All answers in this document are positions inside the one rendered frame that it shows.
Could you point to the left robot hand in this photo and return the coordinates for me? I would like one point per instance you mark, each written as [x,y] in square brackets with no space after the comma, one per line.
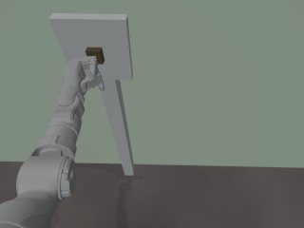
[75,74]

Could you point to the panel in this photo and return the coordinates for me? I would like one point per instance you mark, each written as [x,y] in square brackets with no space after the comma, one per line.
[77,31]

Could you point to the button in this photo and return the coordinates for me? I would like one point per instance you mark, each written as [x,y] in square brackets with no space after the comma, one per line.
[96,51]

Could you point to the robot left forearm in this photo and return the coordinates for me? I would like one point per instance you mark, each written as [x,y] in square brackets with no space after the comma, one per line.
[64,127]

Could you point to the robot left upper arm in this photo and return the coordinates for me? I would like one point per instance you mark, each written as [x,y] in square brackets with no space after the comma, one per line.
[43,183]

